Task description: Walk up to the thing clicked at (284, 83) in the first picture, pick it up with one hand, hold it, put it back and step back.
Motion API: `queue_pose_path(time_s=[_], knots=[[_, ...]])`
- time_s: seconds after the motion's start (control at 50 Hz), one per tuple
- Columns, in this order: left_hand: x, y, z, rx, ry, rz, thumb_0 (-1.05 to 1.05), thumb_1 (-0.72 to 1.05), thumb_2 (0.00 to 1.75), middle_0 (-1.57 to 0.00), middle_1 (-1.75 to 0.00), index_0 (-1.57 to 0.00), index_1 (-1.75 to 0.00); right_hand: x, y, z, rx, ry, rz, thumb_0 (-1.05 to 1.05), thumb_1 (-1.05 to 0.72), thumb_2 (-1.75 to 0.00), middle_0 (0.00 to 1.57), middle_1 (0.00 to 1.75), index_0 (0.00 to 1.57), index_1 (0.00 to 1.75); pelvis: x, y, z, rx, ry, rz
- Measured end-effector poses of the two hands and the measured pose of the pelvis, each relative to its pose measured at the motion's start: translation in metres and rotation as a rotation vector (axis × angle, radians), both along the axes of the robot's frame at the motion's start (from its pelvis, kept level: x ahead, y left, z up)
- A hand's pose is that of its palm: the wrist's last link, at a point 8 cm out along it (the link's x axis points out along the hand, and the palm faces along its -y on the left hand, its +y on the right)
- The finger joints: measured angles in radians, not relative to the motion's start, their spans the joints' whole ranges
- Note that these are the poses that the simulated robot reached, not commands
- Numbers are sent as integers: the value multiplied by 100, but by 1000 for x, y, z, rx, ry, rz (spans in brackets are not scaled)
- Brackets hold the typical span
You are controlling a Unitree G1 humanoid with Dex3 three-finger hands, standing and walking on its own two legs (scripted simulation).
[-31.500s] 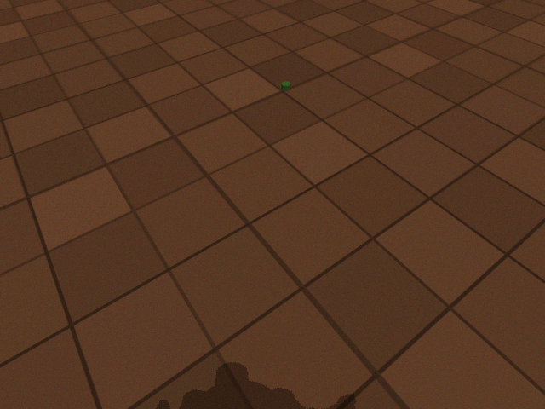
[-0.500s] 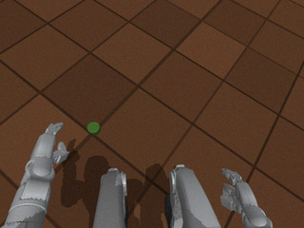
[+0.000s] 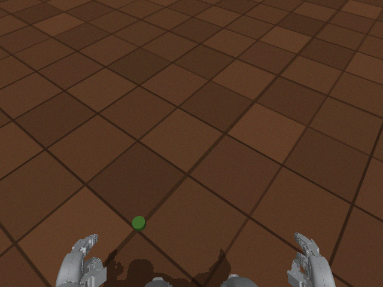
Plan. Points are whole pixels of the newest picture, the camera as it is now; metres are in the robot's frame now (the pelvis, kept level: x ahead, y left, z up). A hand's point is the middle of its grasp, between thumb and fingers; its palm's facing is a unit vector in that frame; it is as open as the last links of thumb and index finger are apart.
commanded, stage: home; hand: left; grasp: from above
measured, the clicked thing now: (139, 223) +0.52 +0.24 -0.68
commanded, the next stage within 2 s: none
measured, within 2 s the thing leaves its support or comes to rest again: neither
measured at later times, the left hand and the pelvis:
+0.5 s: hand (100, 280) +0.17 +0.18 -0.03, palm faces +0.07 -0.98 -0.21, open 7.4 cm; pelvis +0.02 +0.00 +0.01, yaw +1 degrees
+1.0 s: hand (100, 282) +0.17 +0.18 -0.03, palm faces +0.06 -0.98 -0.21, open 7.4 cm; pelvis +0.01 +0.00 +0.01, yaw +0 degrees
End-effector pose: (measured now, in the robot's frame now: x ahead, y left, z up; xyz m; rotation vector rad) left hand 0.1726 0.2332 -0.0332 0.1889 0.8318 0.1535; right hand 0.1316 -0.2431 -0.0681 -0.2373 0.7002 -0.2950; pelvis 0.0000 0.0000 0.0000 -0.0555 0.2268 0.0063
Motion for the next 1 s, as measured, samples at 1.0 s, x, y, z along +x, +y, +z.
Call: queue_pose_path(time_s=[1.0], knots=[[-21,-2,26,-15,-3,-4,1,91,89,-20,-30,-20,-30,24,5,24,-19,-108,58,1,-91,-90,20,30,20,30,10,0,14,11,-68,6]])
